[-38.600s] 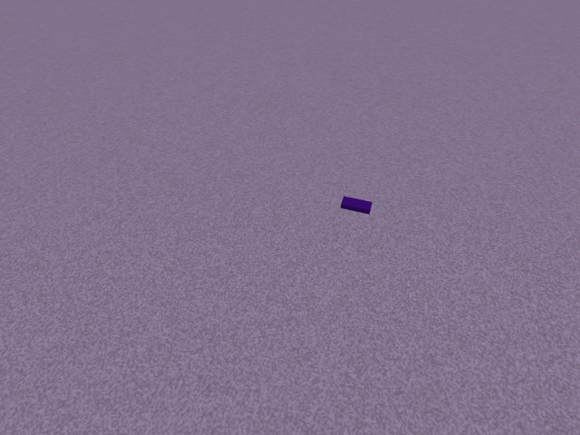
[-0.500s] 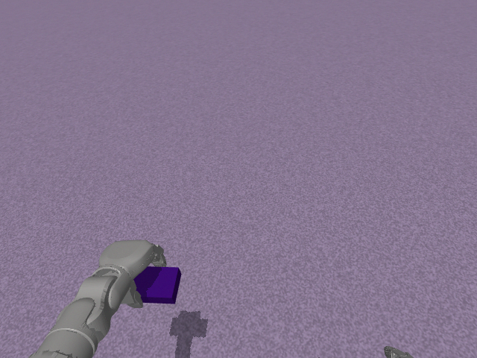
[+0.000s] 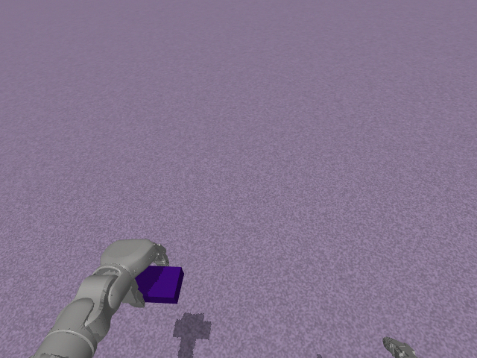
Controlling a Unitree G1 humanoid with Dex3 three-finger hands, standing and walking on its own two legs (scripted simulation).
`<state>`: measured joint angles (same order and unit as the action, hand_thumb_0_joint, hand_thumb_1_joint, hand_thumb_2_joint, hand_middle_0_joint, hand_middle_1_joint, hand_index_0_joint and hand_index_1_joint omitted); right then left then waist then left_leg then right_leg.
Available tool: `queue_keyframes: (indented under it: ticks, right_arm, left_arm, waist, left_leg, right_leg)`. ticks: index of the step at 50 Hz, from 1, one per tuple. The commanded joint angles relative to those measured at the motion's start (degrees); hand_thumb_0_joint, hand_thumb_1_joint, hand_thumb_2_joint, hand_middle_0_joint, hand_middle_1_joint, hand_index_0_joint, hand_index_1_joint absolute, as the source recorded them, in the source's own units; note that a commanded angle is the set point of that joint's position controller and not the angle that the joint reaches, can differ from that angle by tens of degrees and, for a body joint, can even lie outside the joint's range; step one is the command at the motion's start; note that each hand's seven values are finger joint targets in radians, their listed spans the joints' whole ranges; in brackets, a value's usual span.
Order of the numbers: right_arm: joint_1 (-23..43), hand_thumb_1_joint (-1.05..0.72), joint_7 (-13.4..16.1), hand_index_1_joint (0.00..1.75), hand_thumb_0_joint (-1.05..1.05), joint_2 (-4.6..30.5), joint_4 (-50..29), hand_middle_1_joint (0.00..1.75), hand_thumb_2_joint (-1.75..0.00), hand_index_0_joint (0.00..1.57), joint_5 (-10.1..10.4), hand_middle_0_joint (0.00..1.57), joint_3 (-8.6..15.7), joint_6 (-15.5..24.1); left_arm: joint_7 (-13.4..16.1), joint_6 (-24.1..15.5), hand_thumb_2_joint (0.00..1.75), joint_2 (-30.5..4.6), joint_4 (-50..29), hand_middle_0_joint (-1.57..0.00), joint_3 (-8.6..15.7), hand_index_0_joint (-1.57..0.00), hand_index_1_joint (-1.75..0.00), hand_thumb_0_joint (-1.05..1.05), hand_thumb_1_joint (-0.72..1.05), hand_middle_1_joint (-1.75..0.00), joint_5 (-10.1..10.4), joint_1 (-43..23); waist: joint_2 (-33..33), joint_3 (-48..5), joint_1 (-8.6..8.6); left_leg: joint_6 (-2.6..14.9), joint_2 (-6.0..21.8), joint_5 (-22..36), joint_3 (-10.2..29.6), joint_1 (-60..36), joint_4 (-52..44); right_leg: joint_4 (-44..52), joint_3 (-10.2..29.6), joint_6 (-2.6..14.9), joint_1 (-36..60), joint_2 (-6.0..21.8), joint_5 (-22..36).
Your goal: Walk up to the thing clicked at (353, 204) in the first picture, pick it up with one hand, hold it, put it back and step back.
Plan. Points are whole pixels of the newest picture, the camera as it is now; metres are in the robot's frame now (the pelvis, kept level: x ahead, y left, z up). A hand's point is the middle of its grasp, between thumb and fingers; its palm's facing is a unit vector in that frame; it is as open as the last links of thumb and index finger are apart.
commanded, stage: hold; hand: left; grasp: from above
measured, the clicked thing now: (143, 283) +0.31 +0.22 -0.07
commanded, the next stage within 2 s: crouch in 0.52 s
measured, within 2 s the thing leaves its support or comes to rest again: neither
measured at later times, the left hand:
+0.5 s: hand (129, 280) +0.29 +0.24 -0.03, palm faces -0.46 -0.04 -0.89, open 8.7 cm
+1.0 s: hand (137, 295) +0.30 +0.24 -0.11, palm faces -0.45 +0.02 -0.89, open 8.8 cm
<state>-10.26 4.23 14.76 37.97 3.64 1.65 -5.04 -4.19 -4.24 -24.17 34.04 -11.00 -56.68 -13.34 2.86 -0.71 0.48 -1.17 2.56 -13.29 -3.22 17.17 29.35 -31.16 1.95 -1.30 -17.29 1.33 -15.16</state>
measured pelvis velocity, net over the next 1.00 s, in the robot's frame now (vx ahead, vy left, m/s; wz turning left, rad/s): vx -0.01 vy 0.00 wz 0.02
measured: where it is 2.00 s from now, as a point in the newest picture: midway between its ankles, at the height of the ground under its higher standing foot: outside the picture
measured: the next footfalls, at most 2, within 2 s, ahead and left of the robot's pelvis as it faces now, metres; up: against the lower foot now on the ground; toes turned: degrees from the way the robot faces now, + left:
none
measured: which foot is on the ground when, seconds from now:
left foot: down 0.00-1.00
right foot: down 0.00-1.00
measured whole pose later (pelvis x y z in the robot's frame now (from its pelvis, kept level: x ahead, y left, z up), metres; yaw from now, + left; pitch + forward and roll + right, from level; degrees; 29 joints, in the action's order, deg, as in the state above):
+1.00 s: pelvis -0.01 +0.00 -0.03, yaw +1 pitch +10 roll +0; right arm -10.6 2.0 14.9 38.1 1.2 3.0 -6.8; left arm 9.9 -10.4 -24.4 52.4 -8.9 -65.1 -21.4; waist 0.7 -3.7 -1.5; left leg -1.2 2.6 -18.7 -1.3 36.7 45.5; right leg -45.6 0.8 -1.6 -35.3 1.4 -20.3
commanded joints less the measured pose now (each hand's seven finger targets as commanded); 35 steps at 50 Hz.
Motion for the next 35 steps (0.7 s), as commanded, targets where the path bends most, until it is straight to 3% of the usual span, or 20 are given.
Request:
queue_keyframes:
  ticks: [1,4,6,11,14,15,18,25,26,28,31,32,34,35]
  right_arm:
    - [4.89,-0.90,0.72,0.30,0.00,6.78,-8.14,0.30,-0.90,0.20,0.00,0.20,2.23,1.83]
    - [5.40,-0.90,0.76,0.30,0.00,6.55,-8.39,0.30,-0.90,0.20,0.19,0.20,2.13,1.48]
    - [5.51,-0.90,0.73,0.30,0.00,6.45,-8.45,0.30,-0.90,0.20,0.16,0.20,2.03,1.39]
    - [4.54,-0.90,0.69,0.30,0.00,6.75,-8.17,0.30,-0.90,0.20,0.08,0.20,2.36,1.09]
    - [4.56,-0.90,0.70,0.30,0.00,6.66,-7.70,0.30,-0.90,0.20,0.03,0.20,2.41,0.88]
    - [4.67,-0.90,0.65,0.30,0.00,6.56,-8.04,0.30,-0.90,0.20,0.04,0.20,2.30,0.83]
    - [4.46,-0.90,0.55,0.30,0.00,6.83,-7.78,0.30,-0.90,0.20,0.11,0.20,2.68,0.62]
    - [3.86,-0.90,0.57,0.30,0.00,6.85,-7.30,0.30,-0.90,0.20,0.07,0.20,2.76,0.34]
    - [3.68,-0.90,0.58,0.30,0.00,7.06,-7.30,0.30,-0.90,0.20,0.19,0.20,2.83,0.30]
    - [3.79,-0.90,0.50,0.30,0.00,6.98,-7.48,0.30,-0.90,0.20,0.17,0.20,2.69,0.14]
    - [4.00,-0.92,0.50,0.30,0.00,7.15,-8.02,0.30,-0.91,0.20,0.27,0.20,2.70,-0.19]
    - [4.08,-0.89,0.50,0.30,0.00,7.03,-8.13,0.30,-0.90,0.20,0.25,0.20,2.72,-0.22]
    - [4.00,-0.90,0.48,0.30,0.00,6.71,-8.21,0.30,-0.90,0.20,0.19,0.20,2.60,-0.24]
    - [3.57,-0.90,0.50,0.30,0.00,7.02,-8.15,0.30,-0.90,0.20,0.16,0.20,2.67,-0.33]
  left_arm:
    - [2.23,-0.25,0.50,-12.32,-9.98,-1.08,6.30,-1.10,-0.38,0.00,0.74,-0.40,-0.24,-16.58]
    - [1.99,-0.35,0.52,-13.04,-10.54,-1.11,6.44,-1.12,-0.38,0.00,0.77,-0.40,-0.26,-17.70]
    - [1.88,-0.36,0.52,-11.65,-9.76,-1.11,5.51,-1.13,-0.39,0.00,0.77,-0.41,0.08,-17.21]
    - [2.24,-1.37,0.53,-12.39,-11.30,-1.10,5.73,-1.11,-0.40,0.00,0.75,-0.41,-0.19,-19.15]
    - [3.30,-1.46,0.53,-13.36,-9.85,-1.10,6.96,-1.12,-0.40,0.00,0.75,-0.41,-0.52,-19.80]
    - [3.44,-1.40,0.54,-11.83,-9.61,-1.10,5.68,-1.12,-0.41,0.00,0.76,-0.43,-0.74,-19.33]
    - [4.15,-1.08,0.57,-13.30,-9.96,-1.12,7.11,-1.13,-0.40,0.00,0.78,-0.41,-0.82,-18.43]
    - [3.69,-1.14,0.57,-11.92,-8.51,-1.13,5.02,-1.14,-0.40,0.00,0.77,-0.41,-0.56,-20.32]
    - [3.76,-1.13,0.53,-12.71,-7.87,-1.13,6.11,-1.14,-0.39,0.00,0.78,-0.40,-0.30,-18.84]
    - [3.74,-1.15,0.57,-12.21,-6.52,-1.14,5.74,-1.14,-0.41,0.00,0.78,-0.42,-0.01,-18.11]
    - [3.69,-1.32,0.48,-13.08,-6.11,-1.12,6.59,-1.17,-0.43,0.00,0.82,-0.48,-0.43,-17.02]
    - [3.59,-1.73,0.43,-13.60,-7.80,-1.04,6.80,-1.09,-0.41,0.00,0.74,-0.45,-0.30,-18.50]
    - [3.65,-2.01,0.51,-11.61,-6.98,-1.11,5.01,-1.14,-0.45,0.00,0.79,-0.47,-0.62,-18.49]
    - [4.10,-2.11,0.52,-11.54,-5.41,-1.13,5.51,-1.16,-0.46,0.00,0.81,-0.48,-0.80,-17.06]
  waist:
    - [-2.81,-13.42,0.07]
    - [-2.62,-13.40,0.39]
    - [-2.90,-12.07,-0.12]
    - [-1.95,-14.62,-0.38]
    - [-1.04,-14.45,-0.03]
    - [-1.53,-13.78,-0.51]
    - [-0.62,-14.97,0.15]
    - [-2.03,-14.81,-0.73]
    - [-2.61,-14.73,-0.02]
    - [-1.75,-13.35,-0.28]
    - [-2.42,-12.54,0.09]
    - [-1.78,-13.25,-0.02]
    - [-2.10,-12.76,-0.46]
    - [-2.80,-12.51,-0.67]
  left_leg:
    - [2.12,-3.11,9.06,-0.41,-8.46,-3.08]
    - [2.11,-3.23,10.16,-0.30,-8.74,-3.27]
    - [2.12,-3.29,8.59,-0.29,-8.38,-3.72]
    - [2.01,-3.10,10.93,-0.12,-9.70,-3.34]
    - [1.76,-2.98,11.07,0.05,-9.80,-3.61]
    - [1.82,-2.99,10.53,0.01,-9.49,-3.66]
    - [1.66,-2.97,11.69,-0.09,-9.94,-3.71]
    - [2.07,-3.04,12.22,-0.11,-10.04,-3.34]
    - [2.00,-2.81,12.53,0.05,-9.93,-3.57]
    - [1.77,-2.66,11.82,0.17,-8.97,-3.96]
    - [1.89,-2.84,10.76,0.15,-8.23,-3.99]
    - [1.91,-2.83,10.37,0.13,-8.59,-4.08]
    - [1.95,-2.95,10.40,0.20,-8.47,-3.87]
    - [2.06,-3.10,10.36,-0.01,-8.36,-3.55]
  right_leg:
    - [5.90,-1.18,1.08,1.83,-2.73,8.57]
    - [6.10,-1.31,1.04,2.10,-2.68,9.63]
    - [6.64,-1.30,1.10,1.65,-2.64,8.02]
    - [5.88,-1.38,1.23,2.41,-2.77,10.24]
    - [5.85,-1.67,1.46,2.27,-2.96,10.01]
    - [5.89,-1.72,1.44,1.74,-2.96,9.68]
    - [5.68,-1.69,1.59,2.67,-2.93,10.52]
    - [6.19,-1.62,1.22,2.85,-2.65,11.86]
    - [6.08,-1.85,1.36,3.53,-2.84,11.73]
    - [6.16,-1.99,1.58,2.86,-2.96,10.85]
    - [6.53,-1.92,1.55,2.82,-2.79,9.76]
    - [6.48,-1.85,1.57,2.96,-2.78,9.51]
    - [6.20,-1.76,1.58,2.06,-2.67,9.77]
    - [6.17,-1.58,1.51,1.77,-2.55,9.80]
